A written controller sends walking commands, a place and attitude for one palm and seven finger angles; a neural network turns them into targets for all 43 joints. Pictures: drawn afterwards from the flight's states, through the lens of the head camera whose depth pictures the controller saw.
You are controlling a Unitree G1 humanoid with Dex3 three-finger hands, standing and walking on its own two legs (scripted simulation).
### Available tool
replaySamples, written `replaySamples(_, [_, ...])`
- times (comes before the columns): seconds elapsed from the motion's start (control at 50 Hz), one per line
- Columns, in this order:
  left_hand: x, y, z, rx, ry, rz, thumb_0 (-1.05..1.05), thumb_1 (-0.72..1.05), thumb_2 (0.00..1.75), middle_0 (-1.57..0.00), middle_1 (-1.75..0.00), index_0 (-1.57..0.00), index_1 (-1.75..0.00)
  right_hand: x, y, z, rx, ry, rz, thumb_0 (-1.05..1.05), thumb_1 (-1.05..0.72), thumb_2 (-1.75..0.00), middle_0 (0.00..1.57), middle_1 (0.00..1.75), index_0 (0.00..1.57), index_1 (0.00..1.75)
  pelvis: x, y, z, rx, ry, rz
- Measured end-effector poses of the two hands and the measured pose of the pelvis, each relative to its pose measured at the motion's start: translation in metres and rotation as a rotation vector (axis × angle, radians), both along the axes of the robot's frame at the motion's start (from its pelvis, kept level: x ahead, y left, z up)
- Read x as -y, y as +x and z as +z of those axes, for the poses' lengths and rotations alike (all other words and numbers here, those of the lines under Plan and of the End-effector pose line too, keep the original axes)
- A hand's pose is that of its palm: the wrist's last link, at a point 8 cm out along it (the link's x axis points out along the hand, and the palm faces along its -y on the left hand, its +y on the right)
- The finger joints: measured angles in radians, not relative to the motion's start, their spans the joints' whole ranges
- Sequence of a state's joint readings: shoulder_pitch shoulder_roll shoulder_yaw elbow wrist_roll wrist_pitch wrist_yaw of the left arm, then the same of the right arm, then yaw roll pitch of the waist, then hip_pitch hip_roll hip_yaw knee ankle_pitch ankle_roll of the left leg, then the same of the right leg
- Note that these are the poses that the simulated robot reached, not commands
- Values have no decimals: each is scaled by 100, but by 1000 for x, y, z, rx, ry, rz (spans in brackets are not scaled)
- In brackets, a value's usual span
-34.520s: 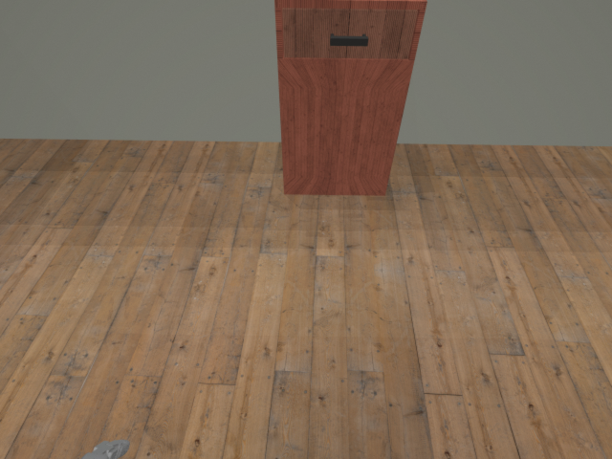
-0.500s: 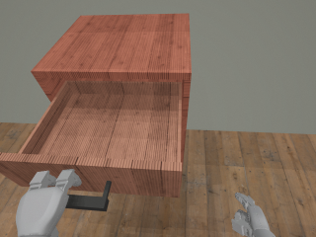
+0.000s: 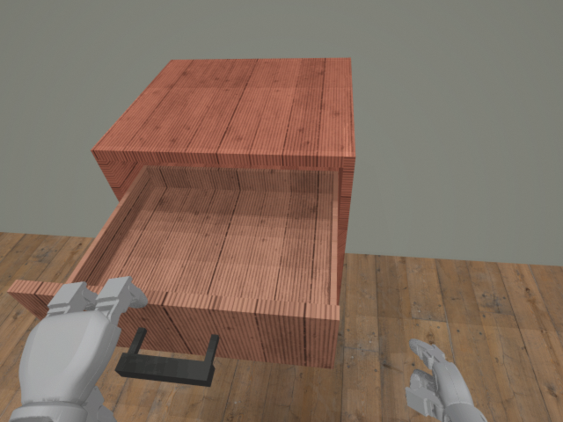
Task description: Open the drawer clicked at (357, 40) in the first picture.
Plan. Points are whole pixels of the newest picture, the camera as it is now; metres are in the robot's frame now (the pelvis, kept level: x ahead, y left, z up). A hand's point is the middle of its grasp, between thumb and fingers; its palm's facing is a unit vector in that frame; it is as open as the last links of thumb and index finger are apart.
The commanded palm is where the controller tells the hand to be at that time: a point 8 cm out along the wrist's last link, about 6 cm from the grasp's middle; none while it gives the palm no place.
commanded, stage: lift the hand off the handle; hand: left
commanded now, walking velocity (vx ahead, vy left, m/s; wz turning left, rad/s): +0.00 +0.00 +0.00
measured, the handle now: (171, 353) +0.20 +0.20 +0.00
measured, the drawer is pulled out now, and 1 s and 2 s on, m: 0.30 0.30 0.30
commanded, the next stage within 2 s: draw the hand back to the body in 0.52 s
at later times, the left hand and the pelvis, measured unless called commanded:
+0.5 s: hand (84, 313) +0.17 +0.24 +0.16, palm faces +0.18 -0.10 -0.98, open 13.8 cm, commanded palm +0.12 +0.24 +0.21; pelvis +0.00 +0.01 +0.01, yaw +1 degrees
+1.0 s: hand (78, 324) +0.16 +0.25 +0.15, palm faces +0.11 -0.09 -0.99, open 13.8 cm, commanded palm +0.12 +0.25 +0.20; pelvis +0.00 +0.00 +0.02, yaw +1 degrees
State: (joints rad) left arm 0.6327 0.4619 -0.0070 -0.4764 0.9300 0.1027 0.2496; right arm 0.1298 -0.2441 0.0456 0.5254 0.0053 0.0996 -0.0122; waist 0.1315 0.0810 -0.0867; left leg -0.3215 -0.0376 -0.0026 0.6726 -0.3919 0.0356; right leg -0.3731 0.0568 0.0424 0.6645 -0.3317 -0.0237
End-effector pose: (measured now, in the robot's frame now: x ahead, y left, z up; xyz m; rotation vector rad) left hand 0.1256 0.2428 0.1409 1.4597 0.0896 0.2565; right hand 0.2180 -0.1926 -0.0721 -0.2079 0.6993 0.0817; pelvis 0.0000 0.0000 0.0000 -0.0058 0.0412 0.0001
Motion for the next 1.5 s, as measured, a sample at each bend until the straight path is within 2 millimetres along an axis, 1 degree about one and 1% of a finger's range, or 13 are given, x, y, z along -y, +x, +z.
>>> replaySamples(0.14, [-2, 5, 24, 28, -9, -6, -1, -49, 30, -32, -120, -33, -120, -4, 0, 8, 4, 11, 3, 1, -90, -90, 20, 30, 20, 30, -3, 2, 6, 26, -5, 1])
replaySamples(0.48, [-2, 14, 68, 69, -2, -42, -1, -49, 30, -32, -120, -32, -120, -8, 8, 21, 16, 19, 17, 1, -90, -90, 20, 30, 20, 30, -6, 2, 15, 73, -6, 10])
replaySamples(0.54, [-3, 14, 68, 51, -8, -37, -1, -49, 30, -31, -120, -32, -120, -9, 9, 23, 17, 28, 21, 1, -90, -90, 20, 30, 20, 30, -5, 1, 15, 76, -4, 9])
replaySamples(0.68, [-4, 10, 56, -10, -25, -31, -1, -49, 30, -32, -120, -32, -120, -8, 8, 24, 10, 11, 39, 1, -90, -90, 20, 30, 20, 30, -2, -2, 16, 78, -5, 13])
replaySamples(0.86, [-8, 7, 60, 20, 6, -32, -1, -49, 30, -32, -120, -33, -120, -2, 4, 21, -6, -12, 33, 1, -90, -90, 20, 30, 20, 30, 1, -3, 16, 81, -7, 19])
replaySamples(1.0, [-11, 10, 58, -5, 4, -30, -1, -49, 30, -32, -120, -32, -120, 1, 0, 18, -13, -8, 16, 1, -90, -90, 20, 30, 20, 30, 1, -4, 16, 78, -5, 17])
replaySamples(1.12, [-11, 8, 57, -17, 11, -45, -1, -49, 30, -32, -120, -32, -120, 3, -2, 17, -15, -15, 10, 1, -90, -90, 20, 30, 20, 30, 1, -5, 15, 72, -5, 17])
replaySamples(1.24, [-16, 6, 57, -13, 24, -35, 0, -49, 30, -32, -120, -33, -120, 4, -3, 15, -23, -22, 9, 1, -90, -90, 20, 30, 20, 30, 1, -5, 15, 69, -6, 21])
replaySamples(1.3, [-18, 6, 50, 129, -500, -40, -1, -48, 30, -31, -119, -33, -119, 2, -5, 19, 36, -4, -26, 2, -90, -90, 20, 30, 20, 30, 1, -5, 15, 90, -4, 34])
replaySamples(1.34, [-17, 7, 42, 212, -739, -29, -1, -46, 31, -31, -118, -32, -118, 0, -10, 22, 70, -2, -44, 1, -90, -90, 20, 30, 20, 30, 3, -3, 16, 98, -1, 38])
replaySamples(1.36, [-16, 7, 40, 249, -819, -29, -1, -44, 32, -31, -117, -32, -117, 0, -12, 23, 81, -7, -47, 1, -90, -90, 20, 30, 20, 30, 4, -2, 16, 100, 0, 42])
replaySamples(1.42, [-13, 10, 44, 356, -943, -55, -1, -38, 34, -31, -113, -31, -113, 0, -19, 24, 94, -26, -39, 1, -90, -90, 20, 30, 20, 30, 8, 4, 17, 104, 0, 51])
replaySamples(1.5, [-14, 14, 58, 448, -960, -93, -1, -28, 39, -30, -106, -30, -106, 3, -23, 21, 87, -32, -33, 1, -90, -90, 20, 30, 20, 30, 10, 9, 18, 107, -1, 57])
